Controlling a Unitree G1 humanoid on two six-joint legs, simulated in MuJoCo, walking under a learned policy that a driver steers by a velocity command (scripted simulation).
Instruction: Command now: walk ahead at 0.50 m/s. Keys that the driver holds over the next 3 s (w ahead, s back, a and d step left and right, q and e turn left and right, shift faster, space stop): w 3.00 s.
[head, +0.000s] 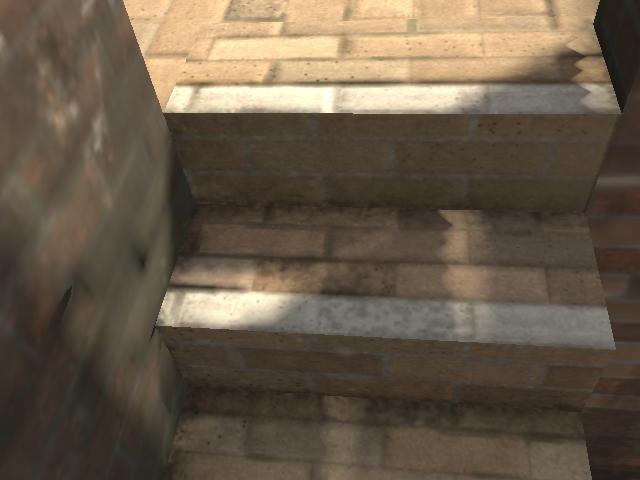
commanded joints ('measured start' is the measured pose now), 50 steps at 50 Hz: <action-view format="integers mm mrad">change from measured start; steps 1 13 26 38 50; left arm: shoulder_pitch -169 -666 -249 -185 188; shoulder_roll -45 51 -7 -72 94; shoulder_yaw -4 -96 -66 -24 -52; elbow -275 -478 -457 -35 17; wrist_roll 83 14 31 20 140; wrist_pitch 4 180 138 27 49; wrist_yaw -38 17 4 5 -36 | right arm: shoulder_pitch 100 498 387 14 -144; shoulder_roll -129 0 -256 32 -109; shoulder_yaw -79 17 -93 -14 5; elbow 96 390 159 -142 -168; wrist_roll -32 -186 84 -19 -66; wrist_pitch -24 -116 -205 -92 2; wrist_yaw -6 258 39 20 179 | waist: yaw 9 -13 171 -42 122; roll -38 94 125 -13 -159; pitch -61 -75 -425 72 -87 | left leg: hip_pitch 188 565 639 -347 -1023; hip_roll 348 223 407 46 208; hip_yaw -1104 -446 -211 -337 -307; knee -885 -869 -610 745 1026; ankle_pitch -723 112 1967 414 238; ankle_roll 89 62 81 -88 -1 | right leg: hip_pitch -530 -1354 -21 -274 162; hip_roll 170 16 126 -88 -312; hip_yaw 153 130 -115 202 363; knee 1026 945 110 -657 -754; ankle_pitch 6 -129 -627 -541 -672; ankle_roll -23 -198 -131 -57 -190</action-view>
